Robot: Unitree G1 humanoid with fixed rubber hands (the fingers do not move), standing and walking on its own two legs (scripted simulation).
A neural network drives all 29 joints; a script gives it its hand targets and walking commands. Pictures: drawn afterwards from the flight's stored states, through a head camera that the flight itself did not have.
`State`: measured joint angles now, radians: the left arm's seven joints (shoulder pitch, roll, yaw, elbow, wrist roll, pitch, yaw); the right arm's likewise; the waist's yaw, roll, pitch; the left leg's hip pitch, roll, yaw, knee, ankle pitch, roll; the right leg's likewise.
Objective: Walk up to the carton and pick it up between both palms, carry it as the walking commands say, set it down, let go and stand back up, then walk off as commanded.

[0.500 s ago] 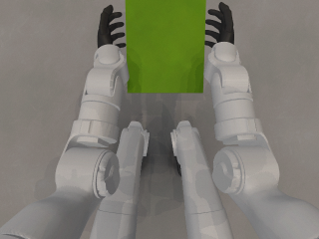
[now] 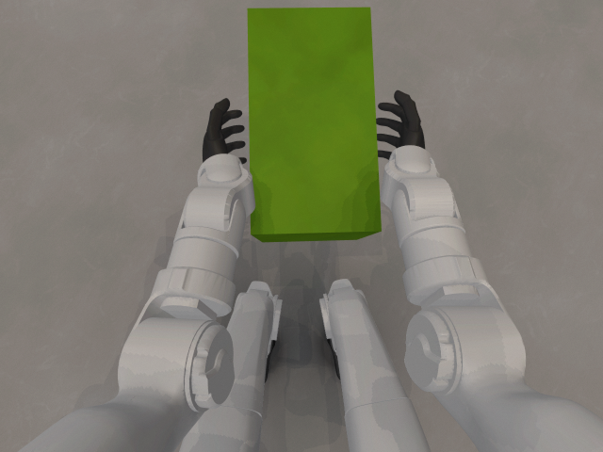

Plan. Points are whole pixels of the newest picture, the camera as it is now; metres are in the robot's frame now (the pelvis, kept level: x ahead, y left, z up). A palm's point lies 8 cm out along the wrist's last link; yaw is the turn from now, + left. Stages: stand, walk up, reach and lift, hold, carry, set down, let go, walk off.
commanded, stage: reach and lift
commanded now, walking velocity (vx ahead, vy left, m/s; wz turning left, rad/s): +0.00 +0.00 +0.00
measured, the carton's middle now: (309, 139) +0.52 -0.02 -0.11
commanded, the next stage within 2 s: none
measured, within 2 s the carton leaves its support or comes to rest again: neither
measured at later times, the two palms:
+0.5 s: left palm (195, 121) +0.45 +0.10 +0.07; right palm (443, 123) +0.44 -0.14 +0.07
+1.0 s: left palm (160, 109) +0.42 +0.11 +0.13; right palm (469, 111) +0.42 -0.13 +0.13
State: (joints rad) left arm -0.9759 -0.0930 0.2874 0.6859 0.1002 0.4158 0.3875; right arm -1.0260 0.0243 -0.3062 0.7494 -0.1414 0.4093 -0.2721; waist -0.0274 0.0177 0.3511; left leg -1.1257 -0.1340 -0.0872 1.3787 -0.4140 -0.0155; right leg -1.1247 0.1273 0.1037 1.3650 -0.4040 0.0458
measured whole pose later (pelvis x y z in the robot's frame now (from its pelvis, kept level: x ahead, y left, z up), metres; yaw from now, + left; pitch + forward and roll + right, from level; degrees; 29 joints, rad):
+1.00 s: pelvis +0.10 +0.00 +0.13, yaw +1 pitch +2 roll -1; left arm -0.45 -0.22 0.29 0.68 0.22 0.39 0.28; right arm -0.44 0.19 -0.35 0.67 -0.25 0.39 -0.13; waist -0.03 0.01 -0.03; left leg -0.43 -0.09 -0.15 0.69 -0.29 0.01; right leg -0.42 0.09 0.12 0.64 -0.26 0.01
